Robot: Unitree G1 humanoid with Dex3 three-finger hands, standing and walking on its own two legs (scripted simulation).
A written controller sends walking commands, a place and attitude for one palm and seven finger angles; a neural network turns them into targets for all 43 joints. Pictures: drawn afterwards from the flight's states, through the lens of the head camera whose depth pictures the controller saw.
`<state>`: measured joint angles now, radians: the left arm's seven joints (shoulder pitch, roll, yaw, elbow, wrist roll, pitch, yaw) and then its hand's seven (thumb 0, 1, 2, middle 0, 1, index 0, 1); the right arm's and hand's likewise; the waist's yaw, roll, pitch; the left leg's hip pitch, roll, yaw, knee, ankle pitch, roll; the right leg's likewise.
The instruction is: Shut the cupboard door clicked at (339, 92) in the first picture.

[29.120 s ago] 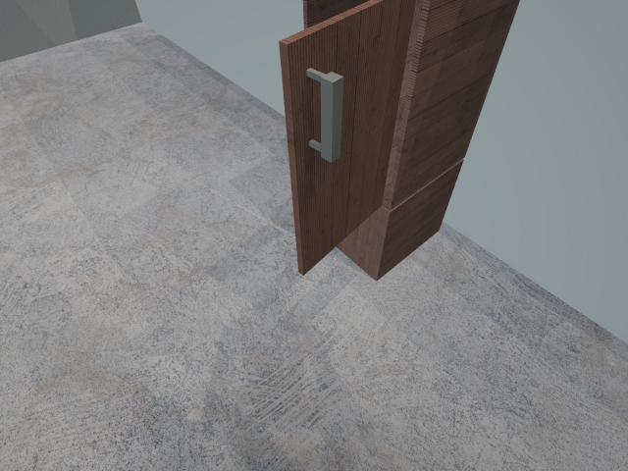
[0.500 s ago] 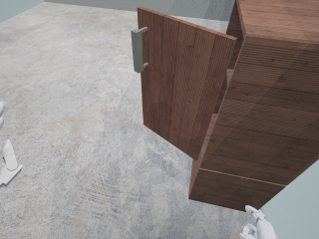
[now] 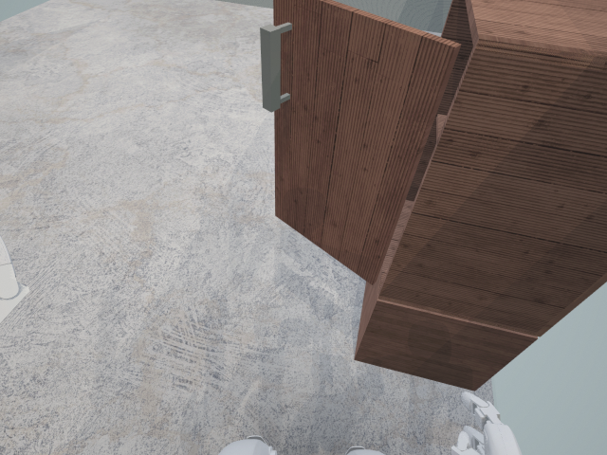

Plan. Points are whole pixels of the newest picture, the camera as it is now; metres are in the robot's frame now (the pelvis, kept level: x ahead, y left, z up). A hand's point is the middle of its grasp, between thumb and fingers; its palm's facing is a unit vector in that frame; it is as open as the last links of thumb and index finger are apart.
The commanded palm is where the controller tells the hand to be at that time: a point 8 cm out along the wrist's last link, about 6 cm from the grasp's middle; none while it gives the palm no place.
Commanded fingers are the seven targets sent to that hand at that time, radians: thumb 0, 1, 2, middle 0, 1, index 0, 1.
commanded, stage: step back with the hand held close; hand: left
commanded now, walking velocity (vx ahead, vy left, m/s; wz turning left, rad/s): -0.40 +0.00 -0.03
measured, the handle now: (278, 67) +0.75 +0.09 +0.15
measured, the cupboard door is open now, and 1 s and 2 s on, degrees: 62 62 62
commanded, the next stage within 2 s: stop stepping back and stand still in 0.54 s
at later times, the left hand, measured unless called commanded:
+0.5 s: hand out of the picture +0.16 +0.28 +0.21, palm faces +0.45 -0.79 -0.42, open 7.4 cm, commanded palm +0.11 +0.31 +0.21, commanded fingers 0.00 0.90 0.90 -0.20 -0.30 -0.20 -0.30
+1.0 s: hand out of the picture +0.04 +0.28 +0.18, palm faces +0.43 -0.83 -0.36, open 7.4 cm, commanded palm -0.02 +0.31 +0.21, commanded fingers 0.00 0.90 0.90 -0.20 -0.30 -0.20 -0.30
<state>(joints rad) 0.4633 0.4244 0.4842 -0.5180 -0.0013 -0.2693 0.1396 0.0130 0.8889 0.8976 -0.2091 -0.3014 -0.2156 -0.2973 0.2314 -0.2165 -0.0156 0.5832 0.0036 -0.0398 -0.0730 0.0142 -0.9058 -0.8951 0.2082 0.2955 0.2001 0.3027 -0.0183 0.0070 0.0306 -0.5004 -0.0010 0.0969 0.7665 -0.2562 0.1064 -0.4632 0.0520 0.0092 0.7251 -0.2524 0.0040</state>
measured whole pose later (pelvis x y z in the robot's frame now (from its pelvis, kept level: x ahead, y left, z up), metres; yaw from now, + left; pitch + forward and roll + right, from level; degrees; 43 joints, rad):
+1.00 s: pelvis -0.18 +0.02 +0.03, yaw -4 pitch -2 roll -1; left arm 0.51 0.37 0.40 -0.41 -0.02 -0.14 0.18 0.01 0.89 0.90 -0.20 -0.30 -0.21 -0.30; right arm 0.32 -0.22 0.00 0.64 0.02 -0.08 -0.11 0.02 -0.91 -0.90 0.20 0.29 0.20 0.30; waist -0.03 -0.04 -0.05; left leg -0.31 -0.01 0.00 0.50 -0.20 0.03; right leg -0.24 0.03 0.03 0.51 -0.29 0.02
